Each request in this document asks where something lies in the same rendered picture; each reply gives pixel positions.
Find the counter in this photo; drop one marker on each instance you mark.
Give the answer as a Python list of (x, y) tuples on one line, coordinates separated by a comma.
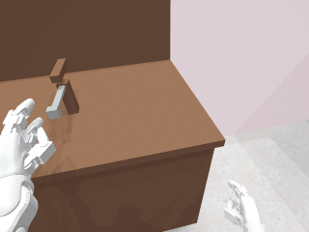
[(133, 144)]

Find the robot right forearm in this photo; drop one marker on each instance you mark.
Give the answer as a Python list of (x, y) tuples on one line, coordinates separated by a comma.
[(254, 226)]

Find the robot left forearm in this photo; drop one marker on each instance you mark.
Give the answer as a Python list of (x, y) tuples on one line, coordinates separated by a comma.
[(18, 206)]

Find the robot left hand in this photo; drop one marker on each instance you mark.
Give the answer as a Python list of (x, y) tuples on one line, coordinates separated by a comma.
[(19, 153)]

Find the robot right hand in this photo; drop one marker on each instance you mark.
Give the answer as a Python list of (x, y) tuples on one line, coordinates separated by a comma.
[(245, 210)]

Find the tap lever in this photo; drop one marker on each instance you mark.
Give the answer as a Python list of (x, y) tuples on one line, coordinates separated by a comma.
[(53, 111)]

